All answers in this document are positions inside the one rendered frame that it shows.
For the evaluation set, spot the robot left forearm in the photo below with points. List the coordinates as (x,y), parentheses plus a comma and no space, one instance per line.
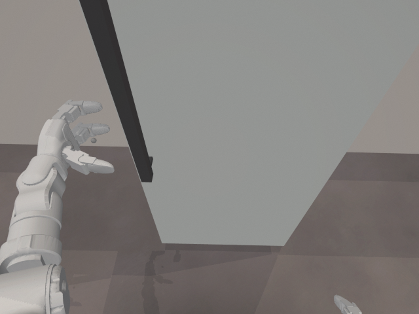
(34,231)

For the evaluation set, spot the handle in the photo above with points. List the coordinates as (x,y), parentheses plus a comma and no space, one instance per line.
(100,24)

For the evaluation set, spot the fridge door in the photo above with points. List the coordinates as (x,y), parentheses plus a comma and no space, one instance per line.
(248,106)

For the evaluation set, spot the robot left hand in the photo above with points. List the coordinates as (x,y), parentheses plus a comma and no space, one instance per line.
(56,136)

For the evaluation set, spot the robot left upper arm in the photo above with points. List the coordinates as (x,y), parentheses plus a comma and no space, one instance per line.
(39,290)

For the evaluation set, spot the robot right hand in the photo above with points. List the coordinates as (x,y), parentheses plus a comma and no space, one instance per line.
(345,306)

